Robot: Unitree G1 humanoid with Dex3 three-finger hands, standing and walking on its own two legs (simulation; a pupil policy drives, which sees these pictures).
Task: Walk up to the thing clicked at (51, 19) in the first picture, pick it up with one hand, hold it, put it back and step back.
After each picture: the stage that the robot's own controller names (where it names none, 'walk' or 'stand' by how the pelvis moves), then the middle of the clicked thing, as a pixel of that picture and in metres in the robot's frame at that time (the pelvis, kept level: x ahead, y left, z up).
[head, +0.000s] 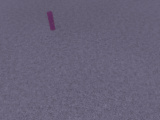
stand; (51, 21) +1.77 +0.45 -0.65
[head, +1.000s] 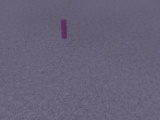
walk; (64, 29) +1.65 +0.21 -0.63
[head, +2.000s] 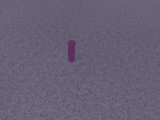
walk; (71, 51) +1.10 +0.12 -0.64
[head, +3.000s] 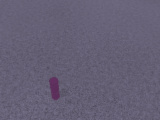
walk; (54, 89) +0.72 +0.21 -0.65
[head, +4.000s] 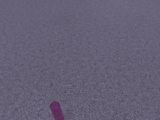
stand; (57, 113) +0.52 +0.22 -0.64
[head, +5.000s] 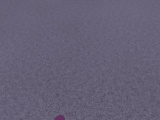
stand; out of the picture +0.44 +0.22 -0.65
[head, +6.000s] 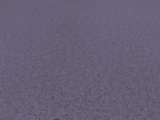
stand; out of the picture +0.41 +0.22 -0.65
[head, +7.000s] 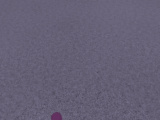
stand; out of the picture +0.45 +0.22 -0.66
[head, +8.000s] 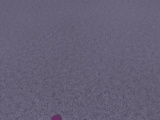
stand; out of the picture +0.44 +0.21 -0.66
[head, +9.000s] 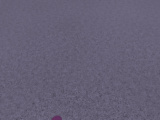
go down; out of the picture +0.43 +0.21 -0.66
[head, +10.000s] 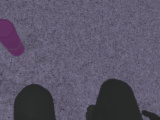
go down; (11, 40) +0.51 +0.26 -0.28
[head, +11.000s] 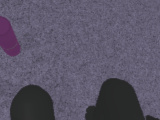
approach; (7, 39) +0.50 +0.27 -0.25
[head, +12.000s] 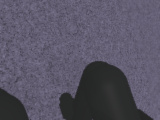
close in; out of the picture +0.49 +0.32 -0.17
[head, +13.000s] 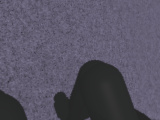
close; out of the picture +0.48 +0.33 -0.17
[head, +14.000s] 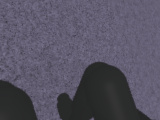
lift; out of the picture +0.44 +0.30 -0.17
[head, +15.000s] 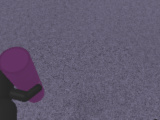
lift; (27, 80) +0.34 +0.19 +0.03
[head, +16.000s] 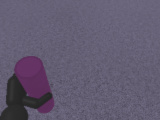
hold; (38, 89) +0.32 +0.17 +0.05
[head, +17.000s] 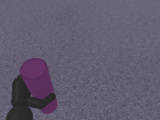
hold; (42, 90) +0.32 +0.16 +0.03
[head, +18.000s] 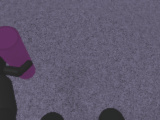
crouch; (18, 58) +0.43 +0.21 -0.04
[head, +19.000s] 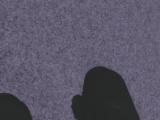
lower; out of the picture +0.54 +0.29 -0.08
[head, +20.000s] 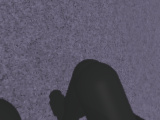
lower; out of the picture +0.48 +0.33 -0.18
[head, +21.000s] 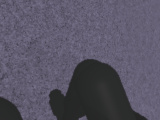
lower; out of the picture +0.49 +0.34 -0.18
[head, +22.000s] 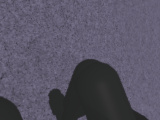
lower; out of the picture +0.48 +0.34 -0.18
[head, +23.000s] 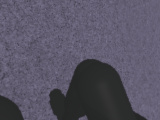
lower; out of the picture +0.48 +0.34 -0.18
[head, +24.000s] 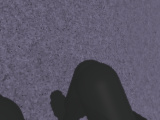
open; out of the picture +0.50 +0.32 -0.18
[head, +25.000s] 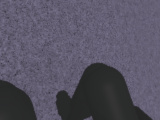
stand; out of the picture +0.49 +0.31 -0.19
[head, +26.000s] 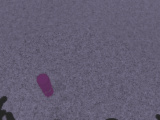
stand; (46, 86) +0.49 +0.21 -0.49
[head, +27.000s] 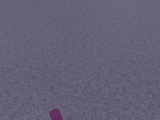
stand; out of the picture +0.46 +0.20 -0.60
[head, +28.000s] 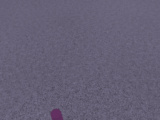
stand; out of the picture +0.46 +0.20 -0.60
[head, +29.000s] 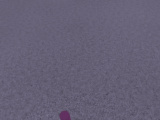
stand; out of the picture +0.48 +0.19 -0.65
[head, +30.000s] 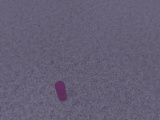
walk; (61, 92) +0.53 +0.16 -0.64
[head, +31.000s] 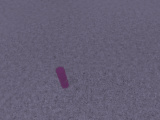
walk; (62, 78) +0.72 +0.25 -0.64
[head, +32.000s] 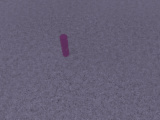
stand; (64, 46) +1.07 +0.23 -0.63
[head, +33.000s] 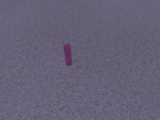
stand; (68, 55) +1.10 +0.20 -0.65
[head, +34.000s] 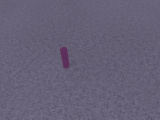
stand; (65, 58) +1.10 +0.22 -0.66
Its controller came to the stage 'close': yes
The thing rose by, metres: 0.68
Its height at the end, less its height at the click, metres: +0.00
